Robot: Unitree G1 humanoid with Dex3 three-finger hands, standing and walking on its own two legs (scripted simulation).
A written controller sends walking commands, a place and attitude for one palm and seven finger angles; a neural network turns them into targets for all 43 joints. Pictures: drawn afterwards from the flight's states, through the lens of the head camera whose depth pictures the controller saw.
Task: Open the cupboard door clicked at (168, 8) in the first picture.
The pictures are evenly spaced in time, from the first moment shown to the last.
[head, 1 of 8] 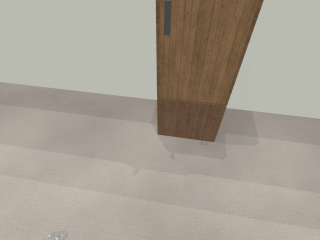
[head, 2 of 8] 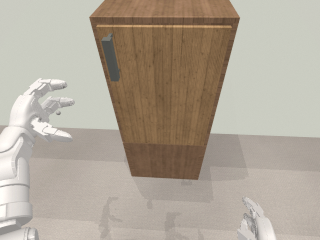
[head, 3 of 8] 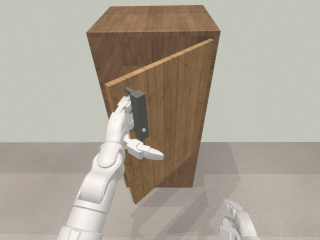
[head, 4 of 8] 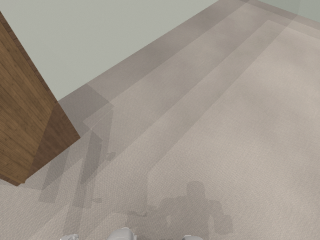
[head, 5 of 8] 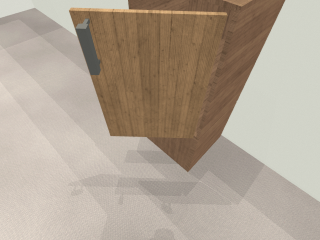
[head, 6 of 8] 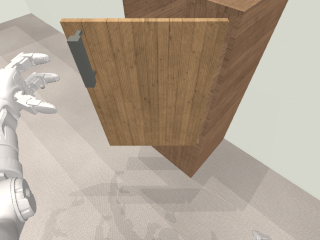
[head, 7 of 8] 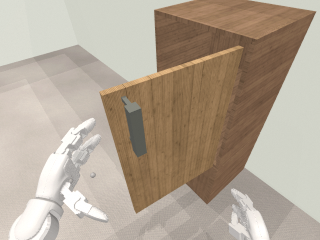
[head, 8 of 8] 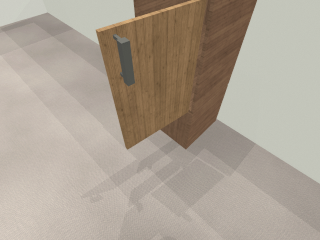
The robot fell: no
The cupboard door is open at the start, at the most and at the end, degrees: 0 85 82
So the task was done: yes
